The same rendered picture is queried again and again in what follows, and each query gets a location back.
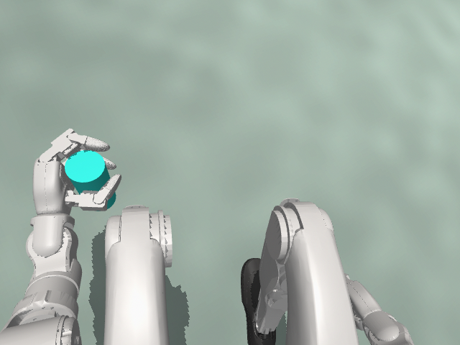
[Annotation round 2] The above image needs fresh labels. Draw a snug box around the left robot arm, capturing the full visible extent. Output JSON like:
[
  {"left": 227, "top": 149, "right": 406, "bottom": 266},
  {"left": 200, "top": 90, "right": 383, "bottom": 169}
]
[{"left": 0, "top": 213, "right": 82, "bottom": 345}]

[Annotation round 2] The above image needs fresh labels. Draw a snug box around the left robot hand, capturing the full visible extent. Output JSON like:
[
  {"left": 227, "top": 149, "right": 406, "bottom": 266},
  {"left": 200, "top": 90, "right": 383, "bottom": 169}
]
[{"left": 32, "top": 129, "right": 121, "bottom": 215}]

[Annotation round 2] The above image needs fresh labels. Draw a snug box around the can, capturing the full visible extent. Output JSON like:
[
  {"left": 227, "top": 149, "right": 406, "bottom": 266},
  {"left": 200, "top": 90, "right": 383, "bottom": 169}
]
[{"left": 65, "top": 150, "right": 116, "bottom": 209}]

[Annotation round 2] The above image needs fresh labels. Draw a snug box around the right robot foot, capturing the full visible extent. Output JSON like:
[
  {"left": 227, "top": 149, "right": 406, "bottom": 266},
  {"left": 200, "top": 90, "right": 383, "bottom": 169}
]
[{"left": 241, "top": 258, "right": 276, "bottom": 345}]

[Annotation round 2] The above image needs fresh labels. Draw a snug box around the right robot arm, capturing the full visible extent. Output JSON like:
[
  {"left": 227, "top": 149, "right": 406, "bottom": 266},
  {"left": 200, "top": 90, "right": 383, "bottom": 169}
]
[{"left": 362, "top": 311, "right": 415, "bottom": 345}]

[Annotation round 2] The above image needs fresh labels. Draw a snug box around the right robot hand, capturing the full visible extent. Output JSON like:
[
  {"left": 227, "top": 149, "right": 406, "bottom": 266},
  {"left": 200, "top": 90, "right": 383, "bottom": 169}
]
[{"left": 344, "top": 273, "right": 383, "bottom": 331}]

